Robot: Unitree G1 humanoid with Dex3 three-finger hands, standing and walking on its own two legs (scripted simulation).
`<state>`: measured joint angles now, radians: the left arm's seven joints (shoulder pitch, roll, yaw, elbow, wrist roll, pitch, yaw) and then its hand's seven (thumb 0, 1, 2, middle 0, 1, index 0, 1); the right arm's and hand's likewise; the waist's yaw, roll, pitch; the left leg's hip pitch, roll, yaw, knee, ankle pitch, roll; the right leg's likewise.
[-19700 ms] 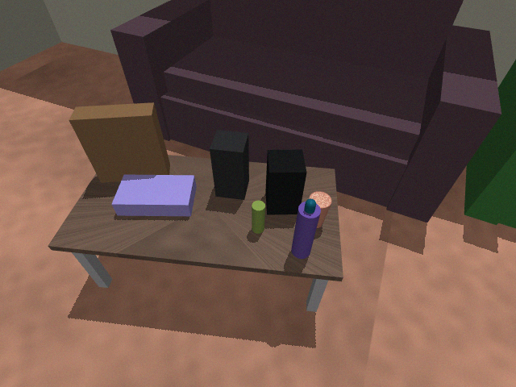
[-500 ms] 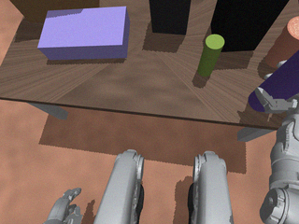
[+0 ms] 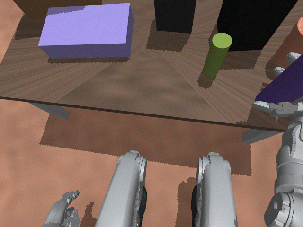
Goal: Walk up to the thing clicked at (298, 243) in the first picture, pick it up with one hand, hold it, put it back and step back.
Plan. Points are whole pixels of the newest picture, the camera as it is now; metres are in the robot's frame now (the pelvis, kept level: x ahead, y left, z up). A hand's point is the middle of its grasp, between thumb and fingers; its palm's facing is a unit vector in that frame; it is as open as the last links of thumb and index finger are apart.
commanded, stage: withdraw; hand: right
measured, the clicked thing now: (298, 79) +0.45 -0.29 +0.04
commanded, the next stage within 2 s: rise in 0.44 s
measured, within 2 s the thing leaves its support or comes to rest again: neither
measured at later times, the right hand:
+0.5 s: hand out of the picture +0.44 -0.36 +0.10, palm faces +0.42 +0.91 -0.03, open 16.8 cm
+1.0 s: hand out of the picture +0.36 -0.41 +0.20, palm faces +0.52 +0.75 -0.41, open 16.9 cm
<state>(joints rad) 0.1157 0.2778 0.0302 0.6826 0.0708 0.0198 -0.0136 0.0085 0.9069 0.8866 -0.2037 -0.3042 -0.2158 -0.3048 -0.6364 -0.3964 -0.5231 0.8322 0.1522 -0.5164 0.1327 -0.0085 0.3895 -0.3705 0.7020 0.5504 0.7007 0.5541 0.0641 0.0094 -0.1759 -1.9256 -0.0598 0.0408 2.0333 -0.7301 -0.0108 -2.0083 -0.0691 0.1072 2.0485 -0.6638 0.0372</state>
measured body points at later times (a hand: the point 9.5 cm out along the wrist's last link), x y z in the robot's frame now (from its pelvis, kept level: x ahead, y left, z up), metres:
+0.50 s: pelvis +0.01 -0.01 +0.06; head +0.19 -0.05 +0.47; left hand +0.15 +0.26 -0.06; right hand +0.41 -0.40 +0.10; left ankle +0.07 +0.12 -0.41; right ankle +0.08 -0.14 -0.41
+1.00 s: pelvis +0.04 -0.02 +0.24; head +0.14 -0.06 +0.68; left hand +0.15 +0.25 +0.14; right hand +0.33 -0.45 +0.23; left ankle +0.07 +0.12 -0.41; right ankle +0.08 -0.14 -0.41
